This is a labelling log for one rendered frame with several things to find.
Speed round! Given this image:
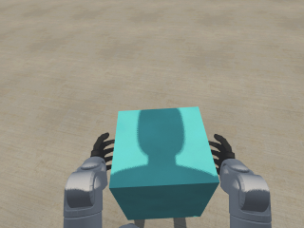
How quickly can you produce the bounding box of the right robot forearm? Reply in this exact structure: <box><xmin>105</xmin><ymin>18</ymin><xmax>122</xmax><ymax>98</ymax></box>
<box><xmin>219</xmin><ymin>159</ymin><xmax>272</xmax><ymax>228</ymax></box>

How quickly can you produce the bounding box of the robot left hand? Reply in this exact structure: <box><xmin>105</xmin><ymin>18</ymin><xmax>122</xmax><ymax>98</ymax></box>
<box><xmin>90</xmin><ymin>132</ymin><xmax>115</xmax><ymax>170</ymax></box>

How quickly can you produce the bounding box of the left robot forearm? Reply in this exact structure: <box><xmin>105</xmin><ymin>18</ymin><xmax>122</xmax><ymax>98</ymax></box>
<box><xmin>63</xmin><ymin>156</ymin><xmax>108</xmax><ymax>228</ymax></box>

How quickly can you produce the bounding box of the carton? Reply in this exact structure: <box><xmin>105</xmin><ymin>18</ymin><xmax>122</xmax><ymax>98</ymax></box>
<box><xmin>108</xmin><ymin>106</ymin><xmax>219</xmax><ymax>220</ymax></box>

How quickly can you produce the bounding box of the robot right hand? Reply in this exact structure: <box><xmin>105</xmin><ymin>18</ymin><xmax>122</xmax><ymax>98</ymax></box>
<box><xmin>208</xmin><ymin>134</ymin><xmax>236</xmax><ymax>174</ymax></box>

